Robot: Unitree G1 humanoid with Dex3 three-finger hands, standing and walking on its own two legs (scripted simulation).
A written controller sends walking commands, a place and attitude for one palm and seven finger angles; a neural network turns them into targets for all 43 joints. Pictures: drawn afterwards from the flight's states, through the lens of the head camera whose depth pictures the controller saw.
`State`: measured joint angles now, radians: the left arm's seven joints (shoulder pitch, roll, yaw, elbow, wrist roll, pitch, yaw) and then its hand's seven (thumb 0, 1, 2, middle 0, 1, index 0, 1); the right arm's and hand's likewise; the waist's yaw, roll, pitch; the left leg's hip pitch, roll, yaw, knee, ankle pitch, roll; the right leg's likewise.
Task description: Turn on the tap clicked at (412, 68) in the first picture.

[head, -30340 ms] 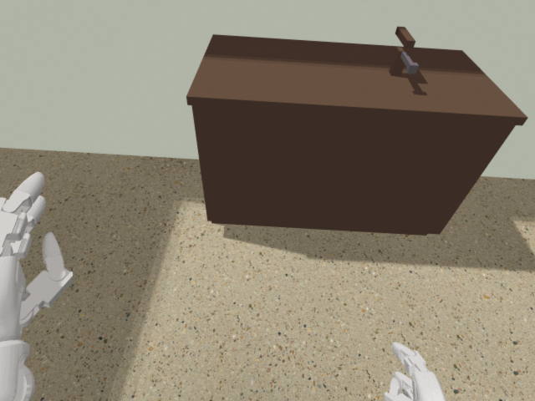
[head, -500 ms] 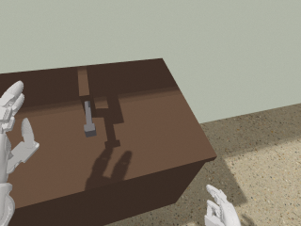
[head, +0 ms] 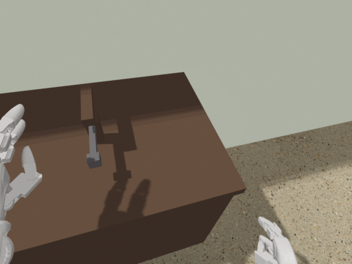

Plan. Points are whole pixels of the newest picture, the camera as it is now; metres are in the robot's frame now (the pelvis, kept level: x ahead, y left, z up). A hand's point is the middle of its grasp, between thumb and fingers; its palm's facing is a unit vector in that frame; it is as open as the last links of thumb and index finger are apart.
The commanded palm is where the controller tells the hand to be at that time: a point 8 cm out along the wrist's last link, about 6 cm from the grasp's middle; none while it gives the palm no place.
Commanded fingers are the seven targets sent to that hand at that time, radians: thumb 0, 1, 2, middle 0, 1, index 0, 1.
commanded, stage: come to a stop and stand still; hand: left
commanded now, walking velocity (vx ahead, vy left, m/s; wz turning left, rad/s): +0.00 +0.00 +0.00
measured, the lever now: (94, 160) +0.33 +0.23 +0.03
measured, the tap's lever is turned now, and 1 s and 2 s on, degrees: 0 0 0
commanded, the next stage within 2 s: look again from close up in 0.32 s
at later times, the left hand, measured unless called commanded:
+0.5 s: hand (50, 177) +0.22 +0.23 +0.15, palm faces +0.37 -0.86 -0.36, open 7.4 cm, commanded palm +0.16 +0.27 +0.17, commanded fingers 0.00 0.90 0.90 -0.20 -0.30 -0.20 -0.30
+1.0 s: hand (47, 172) +0.22 +0.24 +0.16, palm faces +0.37 -0.86 -0.35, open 7.4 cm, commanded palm +0.16 +0.27 +0.17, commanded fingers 0.00 0.90 0.90 -0.20 -0.30 -0.20 -0.30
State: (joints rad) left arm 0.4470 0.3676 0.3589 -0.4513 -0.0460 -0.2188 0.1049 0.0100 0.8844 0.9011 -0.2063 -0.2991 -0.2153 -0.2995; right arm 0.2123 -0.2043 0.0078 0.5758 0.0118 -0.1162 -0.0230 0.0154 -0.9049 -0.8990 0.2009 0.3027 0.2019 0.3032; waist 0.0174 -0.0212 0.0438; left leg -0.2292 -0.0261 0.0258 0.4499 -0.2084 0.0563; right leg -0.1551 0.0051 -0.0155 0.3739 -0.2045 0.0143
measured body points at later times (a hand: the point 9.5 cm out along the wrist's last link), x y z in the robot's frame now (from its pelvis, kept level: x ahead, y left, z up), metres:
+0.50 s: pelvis +0.00 -0.01 +0.00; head +0.02 +0.00 +0.45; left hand +0.19 +0.28 +0.17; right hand +0.17 -0.24 -0.07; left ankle +0.02 +0.08 -0.74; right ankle +0.00 -0.13 -0.74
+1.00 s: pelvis +0.00 -0.01 +0.00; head +0.03 +0.01 +0.45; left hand +0.20 +0.28 +0.17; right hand +0.18 -0.23 -0.07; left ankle +0.02 +0.08 -0.74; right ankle +0.00 -0.13 -0.74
